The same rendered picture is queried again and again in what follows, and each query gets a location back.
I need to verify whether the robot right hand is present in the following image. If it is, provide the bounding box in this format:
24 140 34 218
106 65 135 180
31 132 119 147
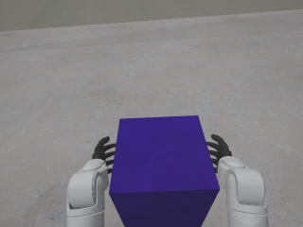
206 134 232 173

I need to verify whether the robot left hand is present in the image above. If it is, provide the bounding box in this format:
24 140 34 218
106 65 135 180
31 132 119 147
92 136 116 174

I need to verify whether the robot right forearm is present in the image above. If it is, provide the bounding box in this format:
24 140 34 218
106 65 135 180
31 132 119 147
217 156 269 227

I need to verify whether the robot left forearm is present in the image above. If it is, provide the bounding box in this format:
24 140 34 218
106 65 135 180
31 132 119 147
66 159 109 227

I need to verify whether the carton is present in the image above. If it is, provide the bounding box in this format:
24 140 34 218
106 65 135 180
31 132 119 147
109 115 220 227

